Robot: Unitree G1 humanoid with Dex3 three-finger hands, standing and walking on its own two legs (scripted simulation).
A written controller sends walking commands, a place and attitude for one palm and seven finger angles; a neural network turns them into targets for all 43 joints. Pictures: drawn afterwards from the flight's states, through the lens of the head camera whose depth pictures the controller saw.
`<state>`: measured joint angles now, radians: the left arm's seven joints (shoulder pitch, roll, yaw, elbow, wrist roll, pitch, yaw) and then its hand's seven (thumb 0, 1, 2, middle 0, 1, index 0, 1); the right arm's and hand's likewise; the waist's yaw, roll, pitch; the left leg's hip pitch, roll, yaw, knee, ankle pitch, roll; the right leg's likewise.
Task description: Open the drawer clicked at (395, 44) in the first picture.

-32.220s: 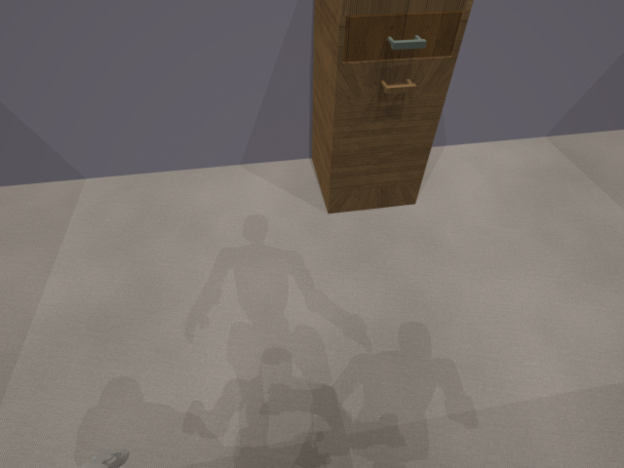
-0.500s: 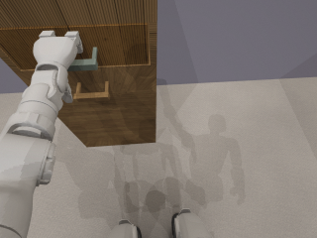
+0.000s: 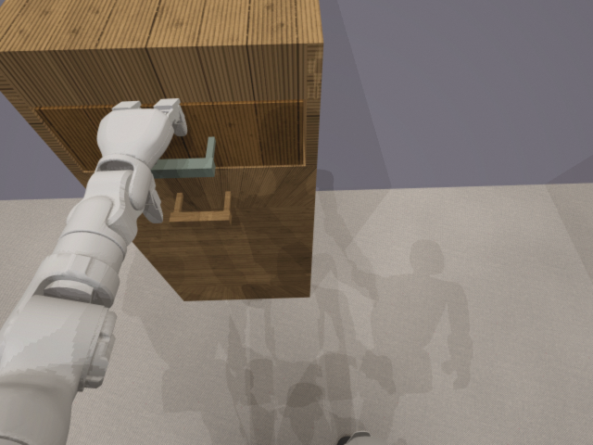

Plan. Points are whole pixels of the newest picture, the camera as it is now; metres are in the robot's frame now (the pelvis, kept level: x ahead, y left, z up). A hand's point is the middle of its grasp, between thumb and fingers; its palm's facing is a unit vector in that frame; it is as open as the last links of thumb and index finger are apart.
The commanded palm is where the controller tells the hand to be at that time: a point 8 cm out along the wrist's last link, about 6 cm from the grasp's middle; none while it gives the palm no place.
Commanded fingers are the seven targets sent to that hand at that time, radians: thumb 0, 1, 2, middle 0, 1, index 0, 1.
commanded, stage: lift the fingers back up to retry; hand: left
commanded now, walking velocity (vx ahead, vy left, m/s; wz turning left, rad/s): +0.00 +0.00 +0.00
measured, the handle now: (179, 156) +0.53 +0.16 +0.03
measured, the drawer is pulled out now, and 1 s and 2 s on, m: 0.00 0.00 0.00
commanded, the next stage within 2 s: re-aim the fingers above the handle in 0.12 s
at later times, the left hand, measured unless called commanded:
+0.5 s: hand (151, 154) +0.49 +0.18 +0.08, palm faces -0.05 -0.01 -1.00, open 13.8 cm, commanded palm +0.48 +0.18 +0.14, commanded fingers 0.00 -0.50 0.30 -0.30 -1.20 -0.30 -1.20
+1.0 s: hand (154, 152) +0.49 +0.17 +0.09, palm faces -0.05 +0.01 -1.00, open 13.7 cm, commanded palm +0.48 +0.18 +0.15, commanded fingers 0.00 -0.50 0.30 -0.30 -1.20 -0.30 -1.20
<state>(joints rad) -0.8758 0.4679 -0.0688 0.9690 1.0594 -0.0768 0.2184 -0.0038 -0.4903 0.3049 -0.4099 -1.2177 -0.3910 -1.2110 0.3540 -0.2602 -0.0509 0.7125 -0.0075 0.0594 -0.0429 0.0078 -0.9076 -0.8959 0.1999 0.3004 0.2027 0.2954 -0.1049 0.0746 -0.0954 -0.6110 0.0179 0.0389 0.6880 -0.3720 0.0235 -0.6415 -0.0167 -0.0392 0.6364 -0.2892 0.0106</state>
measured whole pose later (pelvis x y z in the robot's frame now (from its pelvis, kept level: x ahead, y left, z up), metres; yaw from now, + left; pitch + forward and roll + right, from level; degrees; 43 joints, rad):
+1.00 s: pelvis -0.01 -0.01 +0.01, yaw +0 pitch +15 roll +0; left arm -0.95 0.45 -0.10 1.05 1.06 -0.03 0.19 0.00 -0.49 0.30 -0.32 -1.20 -0.35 -1.21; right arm 0.34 -0.26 -0.06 0.73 0.00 0.07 -0.04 0.01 -0.91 -0.90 0.20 0.30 0.20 0.30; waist -0.10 0.06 -0.09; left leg -0.55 0.02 0.05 0.63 -0.34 0.01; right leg -0.60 -0.01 -0.03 0.61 -0.27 0.00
